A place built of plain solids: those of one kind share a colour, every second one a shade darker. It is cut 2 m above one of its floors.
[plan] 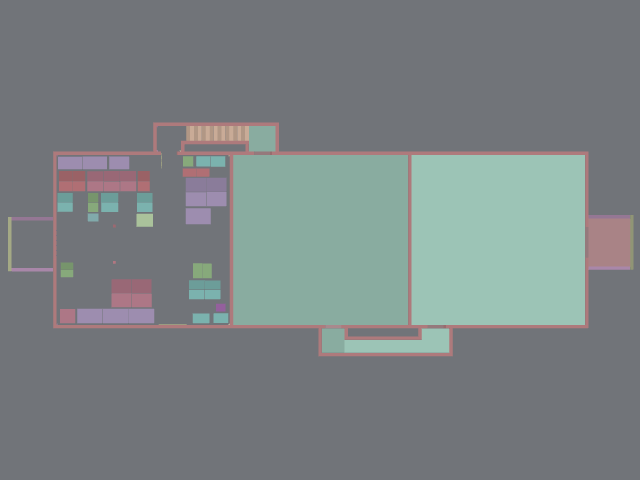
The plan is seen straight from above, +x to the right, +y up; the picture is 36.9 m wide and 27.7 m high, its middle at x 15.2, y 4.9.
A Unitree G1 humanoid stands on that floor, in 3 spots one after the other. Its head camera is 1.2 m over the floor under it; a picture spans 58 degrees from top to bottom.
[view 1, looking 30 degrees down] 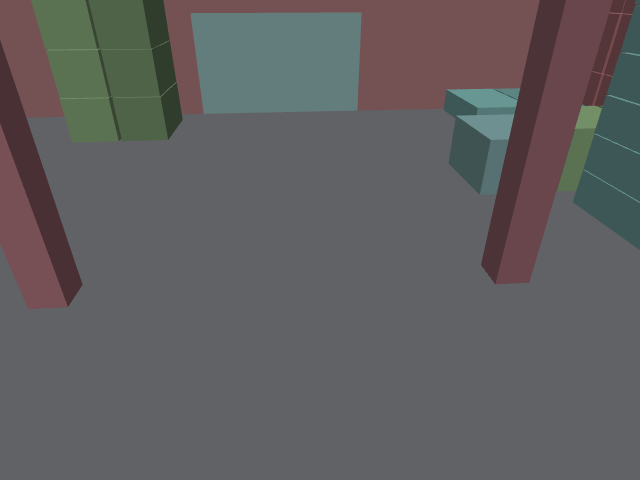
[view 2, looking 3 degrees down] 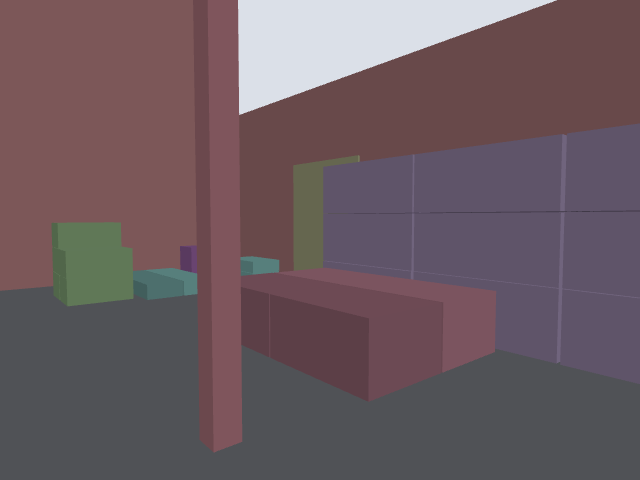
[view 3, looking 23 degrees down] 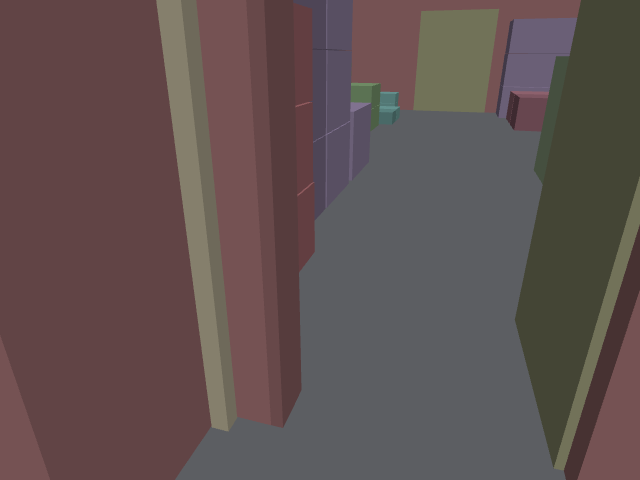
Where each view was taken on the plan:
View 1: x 5.00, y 4.66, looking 175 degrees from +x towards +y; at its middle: ground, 2.40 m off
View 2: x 1.25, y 4.66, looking -40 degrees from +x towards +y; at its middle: leaf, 7.20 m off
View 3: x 6.48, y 11.05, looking -73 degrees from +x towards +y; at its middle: ground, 3.07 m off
